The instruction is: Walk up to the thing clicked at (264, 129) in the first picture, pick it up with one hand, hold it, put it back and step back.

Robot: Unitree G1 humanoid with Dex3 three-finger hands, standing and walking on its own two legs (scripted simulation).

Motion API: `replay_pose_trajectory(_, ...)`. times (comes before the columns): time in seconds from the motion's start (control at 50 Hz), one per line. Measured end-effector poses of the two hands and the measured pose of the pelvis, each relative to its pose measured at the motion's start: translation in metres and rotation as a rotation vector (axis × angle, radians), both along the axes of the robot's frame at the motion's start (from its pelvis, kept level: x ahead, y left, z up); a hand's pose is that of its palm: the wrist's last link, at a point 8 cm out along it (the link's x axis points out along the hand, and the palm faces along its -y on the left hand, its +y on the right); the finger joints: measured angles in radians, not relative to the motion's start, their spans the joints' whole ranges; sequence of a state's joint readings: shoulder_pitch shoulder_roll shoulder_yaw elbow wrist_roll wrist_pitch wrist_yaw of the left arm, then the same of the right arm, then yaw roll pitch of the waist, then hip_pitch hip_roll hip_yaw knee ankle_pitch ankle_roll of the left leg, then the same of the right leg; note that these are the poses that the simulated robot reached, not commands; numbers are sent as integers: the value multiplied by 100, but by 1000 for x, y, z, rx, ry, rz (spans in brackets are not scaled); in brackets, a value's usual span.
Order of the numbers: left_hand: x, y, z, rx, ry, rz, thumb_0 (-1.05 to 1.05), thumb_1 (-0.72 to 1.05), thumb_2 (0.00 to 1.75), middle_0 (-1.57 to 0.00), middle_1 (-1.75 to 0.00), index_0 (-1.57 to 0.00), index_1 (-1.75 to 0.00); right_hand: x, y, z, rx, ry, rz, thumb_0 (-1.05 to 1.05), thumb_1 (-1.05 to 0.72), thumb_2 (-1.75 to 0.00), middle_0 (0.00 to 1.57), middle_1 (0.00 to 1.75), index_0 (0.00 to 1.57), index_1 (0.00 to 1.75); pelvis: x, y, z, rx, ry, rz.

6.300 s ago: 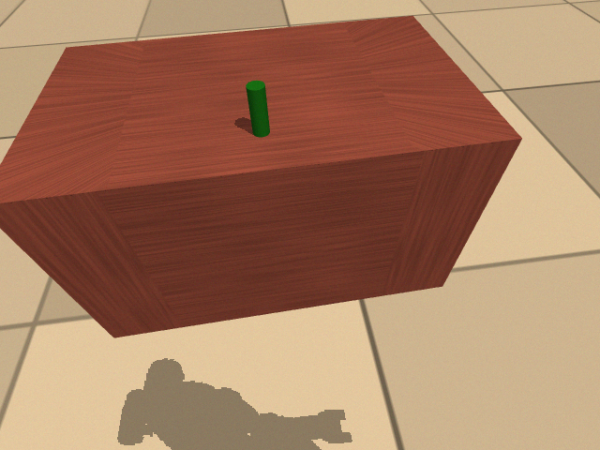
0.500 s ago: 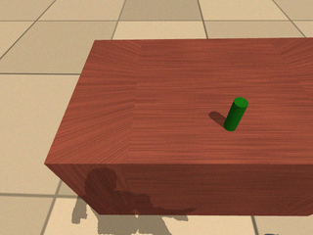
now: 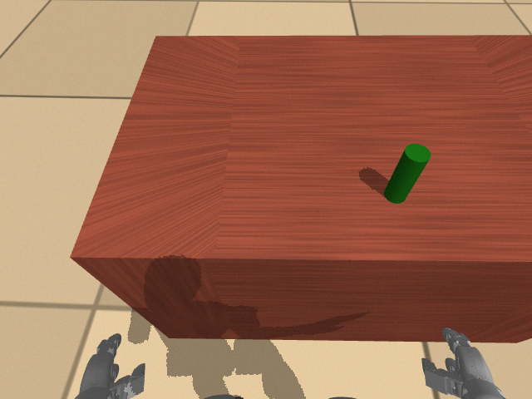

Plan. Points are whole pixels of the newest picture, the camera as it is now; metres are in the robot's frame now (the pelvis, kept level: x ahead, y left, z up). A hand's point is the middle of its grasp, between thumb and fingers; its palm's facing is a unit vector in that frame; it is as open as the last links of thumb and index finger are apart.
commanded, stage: rise first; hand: right
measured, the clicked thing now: (405, 175) +0.47 -0.24 -0.01
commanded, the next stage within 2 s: go down in 1.52 s
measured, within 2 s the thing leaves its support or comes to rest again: neither
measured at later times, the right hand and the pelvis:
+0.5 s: hand (462, 326) +0.20 -0.26 -0.03, palm faces +0.27 +0.90 -0.35, open 17.0 cm; pelvis +0.02 +0.00 +0.00, yaw +0 degrees
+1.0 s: hand (491, 320) +0.19 -0.26 +0.04, palm faces +0.29 +0.88 -0.37, open 17.4 cm; pelvis +0.01 +0.00 +0.00, yaw -1 degrees
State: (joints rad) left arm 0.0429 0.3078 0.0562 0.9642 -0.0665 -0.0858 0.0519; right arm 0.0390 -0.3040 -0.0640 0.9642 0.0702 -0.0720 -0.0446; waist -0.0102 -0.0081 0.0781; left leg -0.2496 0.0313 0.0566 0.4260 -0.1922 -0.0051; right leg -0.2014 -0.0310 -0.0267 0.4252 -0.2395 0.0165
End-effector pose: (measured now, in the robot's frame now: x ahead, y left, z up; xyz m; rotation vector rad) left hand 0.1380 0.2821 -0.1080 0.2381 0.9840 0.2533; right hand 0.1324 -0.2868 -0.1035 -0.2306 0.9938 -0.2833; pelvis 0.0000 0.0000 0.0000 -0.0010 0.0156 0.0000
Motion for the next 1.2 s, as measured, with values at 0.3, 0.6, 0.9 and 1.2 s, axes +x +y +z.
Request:
replay_pose_trajectory(0.3, 18, -22, 17, -19, -136, 8, 0, -14, 13, -6, -6, -7, -5, 27, -11, 57, -88, -276, -3, 0, 11, -15, 6, 6, 6, 6, 13, -2, 2, 6, 3, 2)
replay_pose_trajectory(0.6, 34, -37, 28, -47, -230, -30, -1, -49, 2, -7, -6, -8, -5, 31, -14, 116, -144, -513, 27, -1, 49, -5, 5, 6, 5, 5, 21, -6, 3, 5, -43, -7)
replay_pose_trajectory(0.9, 28, -27, 26, -31, -225, -17, -1, -53, 4, -6, -6, -7, -5, 29, -10, 159, -203, -677, 90, -1, 53, -4, 5, 6, 5, 5, 15, -5, 3, 4, -69, -9)
replay_pose_trajectory(1.2, 18, -28, 24, -51, -237, -24, -1, -54, 5, -6, -6, -6, -6, 12, -9, 184, -248, -773, 117, -1, 52, -4, 5, 6, 5, 5, 3, -3, 3, 2, -85, -15)
